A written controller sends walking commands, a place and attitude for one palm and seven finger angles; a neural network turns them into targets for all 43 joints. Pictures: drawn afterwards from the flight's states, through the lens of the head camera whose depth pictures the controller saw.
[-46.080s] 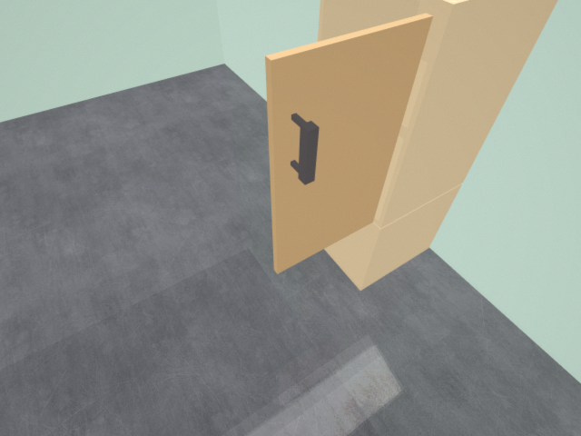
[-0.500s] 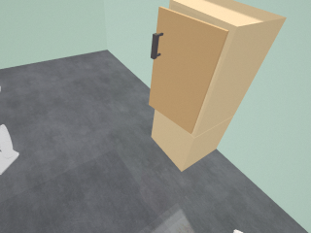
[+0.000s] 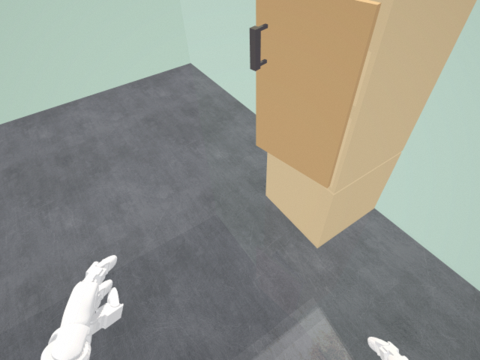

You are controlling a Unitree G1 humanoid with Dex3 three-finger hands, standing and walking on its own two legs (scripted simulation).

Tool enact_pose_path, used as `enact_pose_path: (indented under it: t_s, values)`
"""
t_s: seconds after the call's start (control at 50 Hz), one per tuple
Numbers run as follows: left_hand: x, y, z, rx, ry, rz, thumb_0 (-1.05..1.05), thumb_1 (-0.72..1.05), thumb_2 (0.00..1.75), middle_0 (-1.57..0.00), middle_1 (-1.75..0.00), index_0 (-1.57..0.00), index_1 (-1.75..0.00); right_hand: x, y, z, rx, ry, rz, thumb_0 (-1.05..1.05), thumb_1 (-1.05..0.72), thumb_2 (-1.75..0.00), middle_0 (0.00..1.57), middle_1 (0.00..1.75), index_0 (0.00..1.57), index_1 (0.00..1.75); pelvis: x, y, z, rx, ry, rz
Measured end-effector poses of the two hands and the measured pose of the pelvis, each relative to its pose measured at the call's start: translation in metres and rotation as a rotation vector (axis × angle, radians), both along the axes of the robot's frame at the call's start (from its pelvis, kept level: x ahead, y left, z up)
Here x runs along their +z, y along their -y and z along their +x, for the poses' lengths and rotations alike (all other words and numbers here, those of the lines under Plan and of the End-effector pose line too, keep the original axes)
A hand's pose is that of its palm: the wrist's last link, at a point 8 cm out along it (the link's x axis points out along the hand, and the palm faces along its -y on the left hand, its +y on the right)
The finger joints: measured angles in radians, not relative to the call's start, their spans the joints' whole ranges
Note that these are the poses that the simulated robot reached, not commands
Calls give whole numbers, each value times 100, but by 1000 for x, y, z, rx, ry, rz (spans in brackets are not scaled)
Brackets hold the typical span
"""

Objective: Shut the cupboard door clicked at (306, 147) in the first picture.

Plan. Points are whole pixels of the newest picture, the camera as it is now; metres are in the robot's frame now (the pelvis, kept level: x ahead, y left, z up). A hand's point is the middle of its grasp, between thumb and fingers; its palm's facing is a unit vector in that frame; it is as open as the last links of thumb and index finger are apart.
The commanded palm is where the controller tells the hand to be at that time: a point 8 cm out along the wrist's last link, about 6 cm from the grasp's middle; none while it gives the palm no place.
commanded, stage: let the arm hang, fingers relaxed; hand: left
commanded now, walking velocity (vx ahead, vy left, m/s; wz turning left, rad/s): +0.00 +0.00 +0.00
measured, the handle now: (259, 47) +0.94 -0.03 +0.10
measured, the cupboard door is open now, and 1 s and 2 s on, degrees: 11 11 11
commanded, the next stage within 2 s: look to check the result in 0.94 s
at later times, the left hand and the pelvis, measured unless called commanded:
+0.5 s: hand out of the picture -0.02 +0.19 -0.14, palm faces +0.00 -0.97 -0.24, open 7.3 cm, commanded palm none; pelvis +0.00 +0.00 +0.03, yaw -2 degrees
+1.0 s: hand out of the picture -0.04 +0.16 -0.15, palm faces +0.00 -0.99 -0.13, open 7.4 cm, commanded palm none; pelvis -0.01 +0.02 +0.03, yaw -3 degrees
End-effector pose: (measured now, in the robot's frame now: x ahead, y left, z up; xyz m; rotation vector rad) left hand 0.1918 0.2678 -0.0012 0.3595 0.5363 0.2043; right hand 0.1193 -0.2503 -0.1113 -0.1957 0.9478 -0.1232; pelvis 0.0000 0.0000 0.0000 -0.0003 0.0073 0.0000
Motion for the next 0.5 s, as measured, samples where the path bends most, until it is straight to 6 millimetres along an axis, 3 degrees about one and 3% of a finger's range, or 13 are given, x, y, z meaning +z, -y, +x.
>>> enact_pose_path:
  t_s: [0.06, 0.12, 0.2, 0.34, 0.5]
  values:
    - [-80, 33, -46, 1, -347, -148, 1, 91, 90, -20, -30, -19, -30, 4, 3, -17, -20, -68, -29, 1, -91, -90, 20, 30, 20, 30, 3, 0, -1, -9, 15, 17]
    - [-120, 64, -102, 37, -586, -278, 0, 93, 90, -20, -30, -20, -30, 9, 4, -41, -41, -157, -55, 1, -91, -90, 20, 30, 20, 30, 10, 1, 0, -15, 14, 5]
    - [-124, 49, -132, 139, -627, -278, -6, 102, 89, -21, -30, -21, -30, 10, 0, -75, -53, -303, -63, 1, -91, -90, 20, 30, 20, 30, 19, 5, 0, -7, 6, -8]
    - [-116, 27, -183, 170, -802, -206, -3, 96, 89, -21, -30, -20, -30, -2, -20, -116, -121, -404, 10, 1, -91, -90, 20, 30, 20, 30, 25, 1, 2, -24, 24, -10]
    - [-109, 27, -214, 190, -876, -191, 0, 92, 90, -20, -30, -20, -30, -13, -50, -151, -148, -475, 97, 0, -91, -90, 20, 30, 20, 30, 28, -5, -1, -43, 41, -4]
